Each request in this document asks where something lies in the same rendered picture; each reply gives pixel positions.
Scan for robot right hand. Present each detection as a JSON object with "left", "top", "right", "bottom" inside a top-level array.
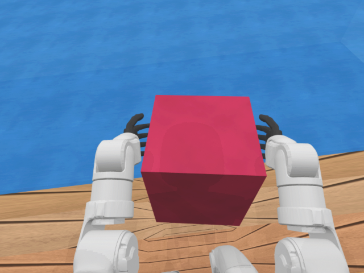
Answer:
[{"left": 256, "top": 114, "right": 282, "bottom": 159}]

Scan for right robot upper arm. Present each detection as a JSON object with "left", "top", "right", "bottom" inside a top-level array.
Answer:
[{"left": 275, "top": 237, "right": 349, "bottom": 273}]

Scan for carton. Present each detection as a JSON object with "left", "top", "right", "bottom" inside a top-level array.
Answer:
[{"left": 140, "top": 95, "right": 267, "bottom": 226}]

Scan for robot right forearm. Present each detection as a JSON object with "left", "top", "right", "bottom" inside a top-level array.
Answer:
[{"left": 265, "top": 135, "right": 350, "bottom": 273}]

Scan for left robot upper arm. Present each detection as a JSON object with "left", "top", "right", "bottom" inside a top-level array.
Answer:
[{"left": 74, "top": 230, "right": 139, "bottom": 273}]

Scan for robot right thigh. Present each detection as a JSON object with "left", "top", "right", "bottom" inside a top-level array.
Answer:
[{"left": 209, "top": 245, "right": 258, "bottom": 273}]

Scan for robot left hand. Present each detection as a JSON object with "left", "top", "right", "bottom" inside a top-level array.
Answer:
[{"left": 123, "top": 113, "right": 150, "bottom": 156}]

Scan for robot left forearm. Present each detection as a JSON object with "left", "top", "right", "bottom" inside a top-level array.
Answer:
[{"left": 73, "top": 133, "right": 141, "bottom": 272}]

